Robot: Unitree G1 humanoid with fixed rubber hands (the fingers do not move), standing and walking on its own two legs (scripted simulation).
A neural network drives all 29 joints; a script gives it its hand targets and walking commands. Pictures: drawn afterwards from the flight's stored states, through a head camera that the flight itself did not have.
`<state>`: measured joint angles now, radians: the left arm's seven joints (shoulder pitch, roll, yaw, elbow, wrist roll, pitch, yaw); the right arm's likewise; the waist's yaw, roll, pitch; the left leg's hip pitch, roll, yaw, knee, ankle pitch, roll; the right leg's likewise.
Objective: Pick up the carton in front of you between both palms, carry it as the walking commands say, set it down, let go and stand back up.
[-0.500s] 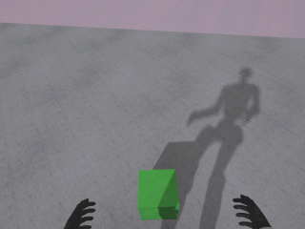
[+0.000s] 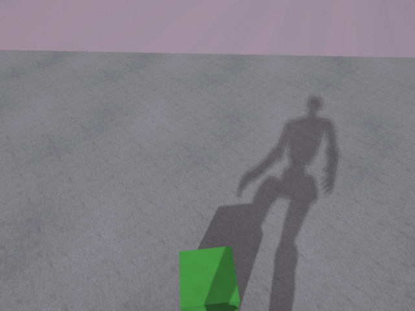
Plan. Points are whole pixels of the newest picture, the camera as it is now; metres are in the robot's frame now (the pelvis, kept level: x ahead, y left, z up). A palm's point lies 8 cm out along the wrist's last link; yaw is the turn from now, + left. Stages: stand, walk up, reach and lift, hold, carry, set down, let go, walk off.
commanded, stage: stand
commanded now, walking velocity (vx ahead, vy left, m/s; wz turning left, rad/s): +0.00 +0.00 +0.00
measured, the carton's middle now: (208, 285) +0.38 +0.04 -0.64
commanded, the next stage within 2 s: none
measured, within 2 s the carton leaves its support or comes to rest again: neither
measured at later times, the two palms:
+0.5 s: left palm out of the picture +0.00 +0.25 -0.12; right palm out of the picture -0.03 -0.25 -0.13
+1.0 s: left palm out of the picture -0.06 +0.23 -0.13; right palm out of the picture -0.09 -0.22 -0.13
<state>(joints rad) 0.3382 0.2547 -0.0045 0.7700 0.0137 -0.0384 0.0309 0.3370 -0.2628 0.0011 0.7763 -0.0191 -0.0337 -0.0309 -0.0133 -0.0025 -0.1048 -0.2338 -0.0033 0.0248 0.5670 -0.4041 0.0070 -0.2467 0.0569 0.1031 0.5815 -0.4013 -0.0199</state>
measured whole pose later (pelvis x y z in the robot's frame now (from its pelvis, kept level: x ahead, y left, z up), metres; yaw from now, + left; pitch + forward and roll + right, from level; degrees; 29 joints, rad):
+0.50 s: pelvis -0.01 +0.00 +0.01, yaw -1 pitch +1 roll +0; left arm 0.36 0.23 -0.02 0.96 0.01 0.00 0.04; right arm 0.37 -0.24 0.02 0.98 -0.02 0.01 -0.04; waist -0.01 0.00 -0.03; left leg -0.15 0.00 0.05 0.50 -0.37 0.01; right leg -0.18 0.06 0.12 0.53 -0.36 -0.02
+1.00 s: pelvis -0.03 +0.01 +0.01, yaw -1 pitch -1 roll +0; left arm 0.36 0.17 -0.04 1.11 0.01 0.01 0.05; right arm 0.38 -0.18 0.04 1.12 -0.02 0.01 -0.05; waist -0.01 0.00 0.00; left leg -0.13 0.00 0.05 0.47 -0.32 0.02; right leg -0.16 0.05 0.13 0.49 -0.31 -0.01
